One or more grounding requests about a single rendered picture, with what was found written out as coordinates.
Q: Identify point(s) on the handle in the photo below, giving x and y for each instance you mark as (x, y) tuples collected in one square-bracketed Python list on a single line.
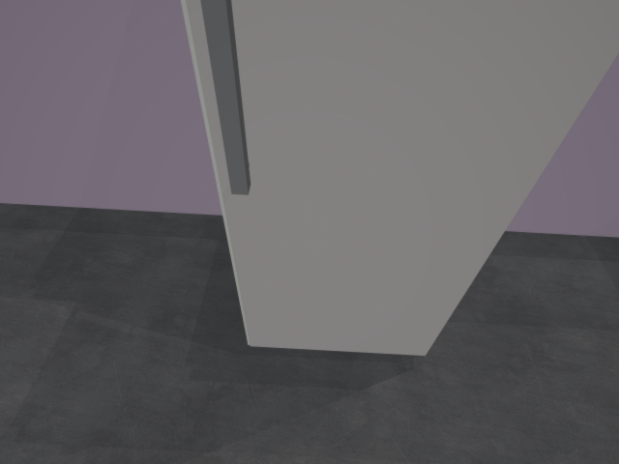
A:
[(220, 34)]

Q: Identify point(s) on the fridge door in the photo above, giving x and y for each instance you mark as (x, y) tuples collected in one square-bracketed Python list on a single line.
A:
[(390, 144)]

